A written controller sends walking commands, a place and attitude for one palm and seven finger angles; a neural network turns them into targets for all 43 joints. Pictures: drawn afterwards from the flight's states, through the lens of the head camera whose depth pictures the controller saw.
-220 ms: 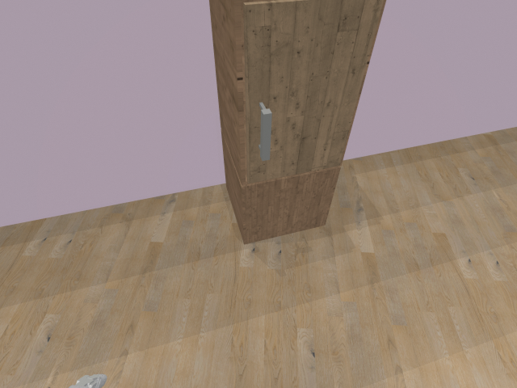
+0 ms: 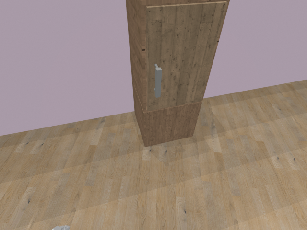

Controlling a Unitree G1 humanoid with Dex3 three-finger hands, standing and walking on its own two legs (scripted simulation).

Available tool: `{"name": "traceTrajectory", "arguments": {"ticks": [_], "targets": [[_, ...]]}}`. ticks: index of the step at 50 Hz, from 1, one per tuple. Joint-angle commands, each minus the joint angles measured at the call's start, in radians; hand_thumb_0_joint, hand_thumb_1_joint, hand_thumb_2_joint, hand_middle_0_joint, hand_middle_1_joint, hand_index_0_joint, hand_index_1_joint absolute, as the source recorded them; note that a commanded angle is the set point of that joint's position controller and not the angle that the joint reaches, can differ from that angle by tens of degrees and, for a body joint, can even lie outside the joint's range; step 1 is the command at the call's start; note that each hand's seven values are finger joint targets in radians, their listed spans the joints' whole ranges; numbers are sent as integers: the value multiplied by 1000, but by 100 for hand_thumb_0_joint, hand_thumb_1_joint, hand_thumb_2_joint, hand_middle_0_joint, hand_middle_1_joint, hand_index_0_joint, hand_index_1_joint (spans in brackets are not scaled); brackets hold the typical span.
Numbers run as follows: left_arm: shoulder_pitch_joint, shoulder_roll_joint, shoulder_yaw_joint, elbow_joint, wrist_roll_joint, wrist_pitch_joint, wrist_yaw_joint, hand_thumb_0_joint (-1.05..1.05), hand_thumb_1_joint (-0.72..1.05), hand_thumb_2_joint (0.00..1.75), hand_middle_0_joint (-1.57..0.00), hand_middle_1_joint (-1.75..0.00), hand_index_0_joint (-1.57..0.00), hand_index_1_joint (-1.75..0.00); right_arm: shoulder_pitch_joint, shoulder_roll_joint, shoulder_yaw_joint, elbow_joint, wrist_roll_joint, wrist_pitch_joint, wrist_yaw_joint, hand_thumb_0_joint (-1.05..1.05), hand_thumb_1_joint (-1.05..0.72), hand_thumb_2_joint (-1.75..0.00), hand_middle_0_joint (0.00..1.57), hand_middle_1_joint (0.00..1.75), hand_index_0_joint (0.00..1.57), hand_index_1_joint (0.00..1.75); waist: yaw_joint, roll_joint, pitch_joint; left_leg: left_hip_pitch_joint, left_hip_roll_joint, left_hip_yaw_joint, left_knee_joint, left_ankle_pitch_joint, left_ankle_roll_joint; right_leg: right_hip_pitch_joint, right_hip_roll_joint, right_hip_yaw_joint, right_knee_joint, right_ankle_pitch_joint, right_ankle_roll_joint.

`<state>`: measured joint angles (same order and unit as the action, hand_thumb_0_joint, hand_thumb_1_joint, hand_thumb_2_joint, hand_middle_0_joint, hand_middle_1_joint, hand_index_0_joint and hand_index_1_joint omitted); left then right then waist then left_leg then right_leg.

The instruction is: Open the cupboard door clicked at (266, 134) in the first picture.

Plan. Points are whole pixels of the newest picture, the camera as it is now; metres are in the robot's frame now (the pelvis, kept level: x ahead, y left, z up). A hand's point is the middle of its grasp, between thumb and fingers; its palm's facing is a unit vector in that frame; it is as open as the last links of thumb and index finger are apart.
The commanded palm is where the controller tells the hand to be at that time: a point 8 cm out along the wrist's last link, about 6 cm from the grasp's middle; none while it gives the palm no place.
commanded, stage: stand and wait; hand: left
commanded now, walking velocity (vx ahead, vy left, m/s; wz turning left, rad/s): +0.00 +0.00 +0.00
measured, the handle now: (156, 80) +0.86 +0.03 -0.10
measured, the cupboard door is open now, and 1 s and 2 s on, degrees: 0 0 0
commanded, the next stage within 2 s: look at it before walking up in 0.74 s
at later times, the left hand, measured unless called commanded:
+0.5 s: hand out of the picture +0.04 +0.24 -0.15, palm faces -0.02 -0.94 -0.33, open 7.4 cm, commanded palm none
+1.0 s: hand out of the picture +0.06 +0.24 -0.16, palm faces -0.02 -0.95 -0.31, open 7.4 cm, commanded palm none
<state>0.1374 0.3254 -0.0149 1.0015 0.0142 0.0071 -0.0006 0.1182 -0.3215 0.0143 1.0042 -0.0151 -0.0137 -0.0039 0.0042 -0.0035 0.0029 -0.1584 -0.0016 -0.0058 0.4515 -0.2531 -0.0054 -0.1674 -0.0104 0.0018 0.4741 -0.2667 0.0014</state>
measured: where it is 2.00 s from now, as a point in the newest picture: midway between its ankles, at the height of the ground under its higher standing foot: outside the picture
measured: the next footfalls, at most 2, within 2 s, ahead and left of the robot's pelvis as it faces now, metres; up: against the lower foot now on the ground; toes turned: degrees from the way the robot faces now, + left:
none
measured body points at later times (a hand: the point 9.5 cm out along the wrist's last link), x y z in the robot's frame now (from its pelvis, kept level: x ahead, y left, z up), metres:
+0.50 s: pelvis -0.01 +0.00 +0.00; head -0.02 -0.01 +0.45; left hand +0.04 +0.29 -0.13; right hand +0.04 -0.30 -0.13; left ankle +0.00 +0.12 -0.74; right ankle -0.01 -0.12 -0.74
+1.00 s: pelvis -0.01 +0.00 +0.01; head -0.01 +0.00 +0.46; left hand +0.06 +0.29 -0.13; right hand +0.06 -0.29 -0.13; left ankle +0.00 +0.12 -0.74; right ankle -0.01 -0.12 -0.74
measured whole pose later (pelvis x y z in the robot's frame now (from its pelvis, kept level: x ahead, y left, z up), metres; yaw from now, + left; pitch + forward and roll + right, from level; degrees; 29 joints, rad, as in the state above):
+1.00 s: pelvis -0.01 +0.00 +0.01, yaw +0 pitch -2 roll +0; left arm 0.16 0.32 0.00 1.09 0.02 0.00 0.00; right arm 0.15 -0.31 0.01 1.12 -0.01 -0.01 -0.01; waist 0.00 -0.01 0.02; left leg -0.14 0.01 -0.01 0.38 -0.20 -0.01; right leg -0.14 0.00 0.00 0.38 -0.20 0.00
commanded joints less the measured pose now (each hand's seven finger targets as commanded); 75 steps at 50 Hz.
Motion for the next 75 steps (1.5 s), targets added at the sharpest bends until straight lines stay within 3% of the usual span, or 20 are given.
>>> {"name": "traceTrajectory", "arguments": {"ticks": [1,32,43,51,72,73,75], "targets": [[-44,208,50,-55,-2,-28,13,0,90,90,-20,-30,-20,-30,-47,-201,-53,-46,-2,-20,-13,0,-90,-90,20,30,20,30,-4,4,-23,-1,101,-80,-94,171,39,-11,-101,98,-97,170,-36],[-5,190,46,28,-2,-29,13,0,90,90,-20,-30,-20,-30,0,-186,-46,54,2,-15,-10,0,-90,-90,20,30,20,30,-2,3,16,-12,104,-92,-147,74,27,-25,-103,121,-184,28,-31],[-9,188,47,26,-3,-35,14,0,90,90,-20,-30,-20,-30,-4,-187,-47,54,4,-20,-12,0,-90,-90,20,30,20,30,-3,5,-24,19,112,-89,-137,169,24,12,-104,106,-159,162,-31],[-11,189,47,28,-1,-33,14,0,90,90,-20,-30,-20,-30,-15,-190,-47,53,4,-20,-13,0,-90,-90,20,30,20,30,0,9,0,15,114,-93,-150,167,27,10,-105,101,-166,157,-27],[-16,202,51,30,-1,-34,12,0,90,90,-20,-30,-20,-30,-32,-208,-49,48,4,-22,-15,0,-90,-90,20,30,20,30,-1,4,-25,65,121,-80,-155,216,26,25,-106,102,-168,226,-27],[-18,194,52,24,-1,-28,12,0,90,90,-20,-30,-20,-30,-21,-197,-49,47,4,-20,-18,0,-90,-90,20,30,20,30,-5,7,-28,72,126,-67,-139,228,23,17,-102,108,-153,256,-28],[25,114,43,28,-2,-7,17,0,90,90,-20,-30,-20,-30,27,-106,-38,50,2,-7,-22,0,-90,-90,20,30,20,30,-7,12,-33,79,129,-32,-91,263,11,-11,-100,116,-103,327,-21]]}}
